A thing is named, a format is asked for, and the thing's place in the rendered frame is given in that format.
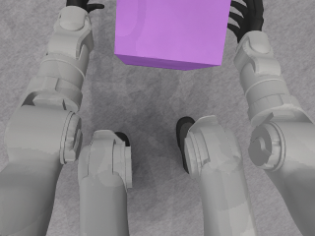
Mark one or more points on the right robot forearm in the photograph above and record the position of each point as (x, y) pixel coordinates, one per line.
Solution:
(260, 76)

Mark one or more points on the carton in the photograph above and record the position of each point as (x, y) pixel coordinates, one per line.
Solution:
(171, 34)

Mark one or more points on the left robot upper arm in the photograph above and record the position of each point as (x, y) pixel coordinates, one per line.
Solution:
(40, 141)

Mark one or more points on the left robot forearm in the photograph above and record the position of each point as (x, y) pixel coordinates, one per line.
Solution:
(63, 67)

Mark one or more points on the robot right hand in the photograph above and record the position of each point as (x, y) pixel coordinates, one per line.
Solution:
(252, 17)

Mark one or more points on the right robot upper arm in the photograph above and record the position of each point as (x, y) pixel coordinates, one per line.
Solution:
(286, 152)

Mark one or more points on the left robot shin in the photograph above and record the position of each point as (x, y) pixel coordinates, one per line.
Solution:
(84, 157)

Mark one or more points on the left robot foot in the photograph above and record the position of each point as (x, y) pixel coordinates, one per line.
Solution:
(123, 137)

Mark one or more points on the robot left hand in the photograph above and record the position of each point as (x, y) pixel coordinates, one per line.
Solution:
(84, 5)

